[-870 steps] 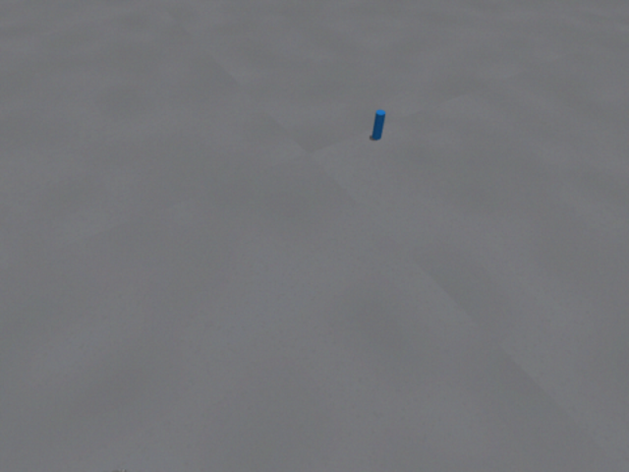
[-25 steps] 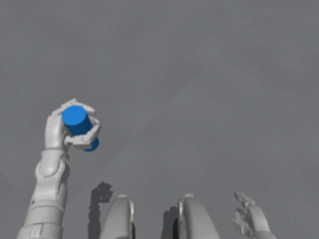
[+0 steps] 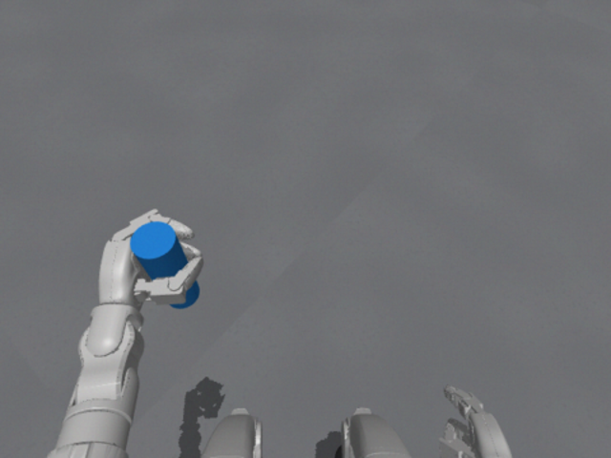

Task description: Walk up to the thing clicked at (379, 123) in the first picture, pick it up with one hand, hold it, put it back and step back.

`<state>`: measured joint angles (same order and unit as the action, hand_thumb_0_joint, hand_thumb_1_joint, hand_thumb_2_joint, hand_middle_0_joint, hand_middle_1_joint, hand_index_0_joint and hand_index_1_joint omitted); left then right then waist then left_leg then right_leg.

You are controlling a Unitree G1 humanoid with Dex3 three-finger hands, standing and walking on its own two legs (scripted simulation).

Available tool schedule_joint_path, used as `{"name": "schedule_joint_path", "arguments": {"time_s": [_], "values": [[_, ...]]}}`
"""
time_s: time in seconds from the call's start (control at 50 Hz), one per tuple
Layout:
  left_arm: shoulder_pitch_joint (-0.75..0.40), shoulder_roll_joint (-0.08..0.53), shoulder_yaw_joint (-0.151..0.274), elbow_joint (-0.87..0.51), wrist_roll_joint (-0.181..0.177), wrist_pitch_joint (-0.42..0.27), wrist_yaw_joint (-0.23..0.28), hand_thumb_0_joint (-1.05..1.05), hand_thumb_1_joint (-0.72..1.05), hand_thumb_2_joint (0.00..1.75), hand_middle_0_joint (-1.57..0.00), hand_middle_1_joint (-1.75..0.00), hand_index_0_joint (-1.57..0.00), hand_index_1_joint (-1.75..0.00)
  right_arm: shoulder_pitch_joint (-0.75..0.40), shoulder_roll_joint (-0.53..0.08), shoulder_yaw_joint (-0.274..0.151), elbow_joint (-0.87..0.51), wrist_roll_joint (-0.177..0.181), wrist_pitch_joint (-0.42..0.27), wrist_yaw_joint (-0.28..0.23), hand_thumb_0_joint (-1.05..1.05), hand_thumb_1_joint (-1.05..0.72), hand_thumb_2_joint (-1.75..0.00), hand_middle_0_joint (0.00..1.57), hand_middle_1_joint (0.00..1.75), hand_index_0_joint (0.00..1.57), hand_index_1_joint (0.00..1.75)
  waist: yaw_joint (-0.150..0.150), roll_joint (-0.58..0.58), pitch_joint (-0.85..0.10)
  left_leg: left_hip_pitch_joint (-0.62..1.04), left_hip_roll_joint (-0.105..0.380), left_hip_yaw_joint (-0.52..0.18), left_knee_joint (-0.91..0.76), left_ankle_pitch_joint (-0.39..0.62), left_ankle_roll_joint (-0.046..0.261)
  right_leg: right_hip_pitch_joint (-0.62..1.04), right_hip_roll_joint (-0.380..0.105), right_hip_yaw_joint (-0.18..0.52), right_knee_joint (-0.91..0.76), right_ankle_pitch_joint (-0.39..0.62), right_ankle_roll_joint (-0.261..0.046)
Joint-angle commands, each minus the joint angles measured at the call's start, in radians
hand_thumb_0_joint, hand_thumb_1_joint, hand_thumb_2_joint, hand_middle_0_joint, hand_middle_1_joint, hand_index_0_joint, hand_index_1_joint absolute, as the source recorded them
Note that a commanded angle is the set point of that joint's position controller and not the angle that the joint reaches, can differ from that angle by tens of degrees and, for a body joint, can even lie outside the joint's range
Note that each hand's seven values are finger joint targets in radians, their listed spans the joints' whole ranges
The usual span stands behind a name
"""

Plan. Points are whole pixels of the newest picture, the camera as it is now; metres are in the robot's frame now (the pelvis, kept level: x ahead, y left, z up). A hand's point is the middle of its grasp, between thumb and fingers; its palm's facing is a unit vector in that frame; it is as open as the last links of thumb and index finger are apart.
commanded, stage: lift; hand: left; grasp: from the side
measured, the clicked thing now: (169, 269) +0.34 +0.18 +0.02
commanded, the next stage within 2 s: hold in 0.34 s
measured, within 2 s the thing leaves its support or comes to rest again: neither
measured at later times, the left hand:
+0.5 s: hand (173, 249) +0.35 +0.17 +0.07, palm faces +0.03 -1.00 -0.01, open 6.7 cm
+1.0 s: hand (172, 243) +0.34 +0.16 +0.09, palm faces +0.03 -1.00 -0.01, open 6.7 cm
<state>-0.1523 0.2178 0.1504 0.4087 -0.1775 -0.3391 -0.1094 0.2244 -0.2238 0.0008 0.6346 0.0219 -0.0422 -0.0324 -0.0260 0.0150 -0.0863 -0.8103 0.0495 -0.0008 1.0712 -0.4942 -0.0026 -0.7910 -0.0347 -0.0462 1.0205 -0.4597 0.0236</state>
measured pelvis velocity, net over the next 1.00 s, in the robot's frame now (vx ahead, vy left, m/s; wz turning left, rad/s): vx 0.01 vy -0.01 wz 0.00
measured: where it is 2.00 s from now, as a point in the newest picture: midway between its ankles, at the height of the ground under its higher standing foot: outside the picture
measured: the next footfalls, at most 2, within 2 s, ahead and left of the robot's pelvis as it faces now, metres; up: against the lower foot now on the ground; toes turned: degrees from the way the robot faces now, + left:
none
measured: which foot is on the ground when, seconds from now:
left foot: down 0.00-1.00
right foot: down 0.00-1.00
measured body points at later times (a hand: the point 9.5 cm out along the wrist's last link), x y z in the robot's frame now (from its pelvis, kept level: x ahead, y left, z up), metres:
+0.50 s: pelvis +0.01 +0.00 +0.02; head +0.07 +0.00 +0.47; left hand +0.34 +0.22 +0.07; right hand +0.14 -0.25 -0.08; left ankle +0.02 +0.12 -0.67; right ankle +0.02 -0.14 -0.67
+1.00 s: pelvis +0.01 -0.01 +0.03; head +0.06 +0.00 +0.48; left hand +0.34 +0.22 +0.09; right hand +0.15 -0.25 -0.07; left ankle +0.02 +0.12 -0.67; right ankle +0.02 -0.14 -0.67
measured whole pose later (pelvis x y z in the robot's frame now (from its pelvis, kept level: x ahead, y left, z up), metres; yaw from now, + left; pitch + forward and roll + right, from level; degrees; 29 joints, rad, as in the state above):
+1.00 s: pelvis +0.01 -0.01 +0.03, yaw +0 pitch +7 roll -1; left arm -0.15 0.20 0.15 0.44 -0.18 -0.34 -0.14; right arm 0.23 -0.23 -0.01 0.65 0.02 -0.01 -0.03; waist -0.02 0.02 -0.04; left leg -0.54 0.05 0.01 0.85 -0.42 -0.01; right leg -0.53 -0.03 -0.04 0.81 -0.39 0.02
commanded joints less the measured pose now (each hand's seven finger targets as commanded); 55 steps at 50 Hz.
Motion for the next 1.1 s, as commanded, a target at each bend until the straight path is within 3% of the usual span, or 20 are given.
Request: {"name": "schedule_joint_path", "arguments": {"time_s": [0.0,0.02,0.08,0.22,0.34,0.38,0.46,0.5,0.56,0.58,0.68,0.72,0.78,0.8,0.82,0.9,0.96,1.02,1.08], "values": [[-0.253,0.126,0.042,-0.223,-0.013,-0.074,-0.003,0.00,0.44,1.24,-1.27,-1.36,-1.29,-1.35,0.021,-0.138,-0.059,-0.108,-0.003,-0.033,-0.018,0.00,-0.90,-0.89,0.20,0.30,0.20,0.30,-0.009,0.022,-0.326,0.249,-0.028,-0.019,-0.186,0.309,0.004,0.221,0.039,0.001,-0.152,0.313,-0.038],[-0.248,0.124,0.044,-0.201,-0.011,-0.073,-0.002,0.00,0.44,1.24,-1.27,-1.36,-1.29,-1.35,0.009,-0.140,-0.061,-0.111,-0.002,-0.034,-0.017,0.00,-0.89,-0.89,0.20,0.30,0.20,0.30,-0.010,0.012,-0.281,0.241,-0.027,-0.020,-0.199,0.277,0.005,0.204,0.040,-0.001,-0.160,0.283,-0.039],[-0.243,0.123,0.050,-0.199,-0.018,-0.082,-0.009,0.00,0.44,1.24,-1.28,-1.37,-1.29,-1.36,0.003,-0.140,-0.061,-0.112,-0.003,-0.032,-0.013,0.00,-0.89,-0.89,0.20,0.30,0.20,0.30,-0.001,0.026,-0.285,0.268,-0.024,-0.026,-0.226,0.264,0.000,0.222,0.041,-0.006,-0.174,0.261,-0.041],[-0.252,0.114,0.046,-0.196,-0.025,-0.084,-0.024,0.00,0.46,1.27,-1.29,-1.39,-1.31,-1.39,0.022,-0.140,-0.062,-0.104,-0.007,-0.021,-0.013,0.00,-0.89,-0.89,0.20,0.30,0.20,0.30,-0.005,0.014,-0.308,0.309,-0.025,-0.014,-0.230,0.384,0.002,0.296,0.043,-0.005,-0.192,0.373,-0.039],[-0.262,0.121,0.052,-0.177,-0.023,-0.088,-0.030,0.00,0.49,1.27,-1.29,-1.38,-1.31,-1.38,-0.009,-0.139,-0.063,-0.116,-0.005,-0.015,-0.013,0.00,-0.89,-0.89,0.20,0.30,0.20,0.30,-0.007,-0.013,-0.237,0.282,-0.033,-0.001,-0.271,0.263,0.008,0.310,0.037,0.003,-0.242,0.290,-0.031],[-0.265,0.137,0.061,-0.188,-0.021,-0.091,-0.034,0.00,0.49,1.26,-1.29,-1.38,-1.30,-1.37,-0.008,-0.140,-0.063,-0.114,-0.005,-0.013,-0.014,0.00,-0.89,-0.89,0.20,0.30,0.20,0.30,-0.001,0.013,-0.255,0.311,-0.034,0.001,-0.276,0.292,0.006,0.323,0.038,0.005,-0.243,0.313,-0.033],[-0.261,0.112,0.048,-0.193,-0.027,-0.090,-0.034,0.00,0.49,1.20,-1.32,-1.38,-1.34,-1.37,0.011,-0.143,-0.065,-0.106,-0.007,-0.010,-0.012,0.00,-0.91,-0.90,0.20,0.30,0.20,0.30,-0.003,0.014,-0.274,0.356,-0.025,-0.012,-0.287,0.358,-0.003,0.331,0.045,-0.009,-0.233,0.347,-0.040],[-0.282,0.122,0.050,-0.198,-0.020,-0.090,-0.029,0.00,0.48,1.19,-1.32,-1.38,-1.34,-1.37,-0.007,-0.141,-0.065,-0.110,-0.006,-0.009,-0.013,0.00,-0.91,-0.90,0.20,0.30,0.20,0.30,0.001,0.019,-0.236,0.343,-0.029,-0.005,-0.296,0.314,0.001,0.319,0.043,-0.004,-0.253,0.317,-0.037],[-0.270,0.104,0.043,-0.199,-0.029,-0.089,-0.026,0.00,0.49,1.19,-1.32,-1.38,-1.34,-1.37,-0.009,-0.138,-0.062,-0.113,-0.005,-0.010,-0.012,0.00,-0.91,-0.90,0.20,0.30,0.20,0.30,0.000,0.004,-0.251,0.348,-0.032,0.000,-0.301,0.310,0.003,0.347,0.038,0.002,-0.266,0.324,-0.033],[-0.262,0.117,0.058,-0.186,-0.031,-0.090,-0.027,0.00,0.47,1.20,-1.32,-1.38,-1.34,-1.37,-0.005,-0.140,-0.063,-0.112,-0.004,-0.009,-0.013,0.00,-0.91,-0.90,0.20,0.30,0.20,0.30,-0.003,-0.014,-0.251,0.352,-0.032,0.001,-0.298,0.326,0.006,0.360,0.039,0.002,-0.270,0.342,-0.030],[-0.254,0.113,0.044,-0.185,-0.016,-0.082,-0.025,0.00,0.49,1.21,-1.32,-1.38,-1.33,-1.37,0.003,-0.140,-0.065,-0.105,-0.007,-0.005,-0.015,0.00,-0.90,-0.90,0.20,0.30,0.20,0.30,-0.004,-0.012,-0.259,0.374,-0.034,0.010,-0.304,0.376,0.008,0.387,0.037,0.006,-0.278,0.399,-0.029],[-0.272,0.100,0.033,-0.194,-0.016,-0.077,-0.022,0.00,0.51,1.20,-1.32,-1.38,-1.33,-1.37,-0.008,-0.136,-0.062,-0.109,-0.006,-0.005,-0.015,0.00,-0.90,-0.90,0.20,0.30,0.20,0.30,-0.005,0.004,-0.231,0.384,-0.033,0.009,-0.318,0.352,0.005,0.370,0.037,0.004,-0.288,0.371,-0.030],[-0.267,0.117,0.058,-0.203,-0.019,-0.078,-0.018,0.00,0.50,1.19,-1.31,-1.37,-1.33,-1.36,-0.007,-0.134,-0.063,-0.106,-0.007,-0.001,-0.012,0.00,-0.90,-0.90,0.20,0.30,0.20,0.30,0.011,0.011,-0.242,0.385,-0.031,0.003,-0.331,0.350,0.001,0.389,0.039,-0.003,-0.290,0.354,-0.034],[-0.252,0.094,0.039,-0.168,-0.020,-0.074,-0.021,0.00,0.51,1.20,-1.31,-1.38,-1.33,-1.37,-0.004,-0.137,-0.064,-0.107,-0.007,-0.002,-0.013,0.00,-0.90,-0.90,0.20,0.30,0.20,0.30,-0.003,-0.011,-0.232,0.387,-0.030,0.001,-0.332,0.360,0.003,0.392,0.041,-0.004,-0.291,0.365,-0.034],[-0.245,0.106,0.047,-0.176,-0.017,-0.074,-0.019,0.00,0.52,1.20,-1.32,-1.38,-1.33,-1.37,-0.015,-0.134,-0.060,-0.112,-0.006,-0.003,-0.011,0.00,-0.90,-0.90,0.20,0.30,0.20,0.30,0.010,-0.008,-0.207,0.375,-0.031,0.005,-0.337,0.350,0.002,0.395,0.041,-0.004,-0.294,0.357,-0.034],[-0.284,0.111,0.046,-0.192,-0.019,-0.076,-0.025,0.00,0.52,1.20,-1.31,-1.37,-1.33,-1.36,-0.023,-0.141,-0.067,-0.113,-0.005,-0.006,-0.012,0.00,-0.90,-0.90,0.20,0.30,0.20,0.30,-0.006,-0.005,-0.209,0.392,-0.031,0.003,-0.355,0.295,0.004,0.378,0.042,-0.001,-0.314,0.309,-0.032],[-0.266,0.117,0.050,-0.199,-0.023,-0.073,-0.027,0.00,0.53,1.21,-1.31,-1.38,-1.33,-1.36,-0.019,-0.134,-0.060,-0.111,-0.006,-0.008,-0.012,0.00,-0.90,-0.90,0.20,0.30,0.20,0.30,0.008,0.000,-0.229,0.398,-0.034,0.008,-0.354,0.325,0.004,0.412,0.040,0.001,-0.318,0.341,-0.031],[-0.284,0.108,0.041,-0.195,-0.023,-0.070,-0.030,0.00,0.54,1.22,-1.32,-1.39,-1.34,-1.38,-0.012,-0.140,-0.064,-0.104,-0.005,-0.009,-0.012,0.00,-0.90,-0.90,0.20,0.30,0.20,0.30,-0.005,0.009,-0.225,0.421,-0.031,0.006,-0.358,0.355,0.002,0.403,0.042,-0.002,-0.314,0.359,-0.033],[-0.297,0.113,0.045,-0.202,-0.024,-0.066,-0.025,0.00,0.54,1.22,-1.32,-1.39,-1.34,-1.38,-0.027,-0.139,-0.062,-0.109,-0.001,-0.011,-0.011,0.00,-0.90,-0.90,0.20,0.30,0.20,0.30,0.005,0.006,-0.193,0.414,-0.028,0.001,-0.377,0.319,-0.001,0.396,0.043,-0.005,-0.326,0.319,-0.036]]}}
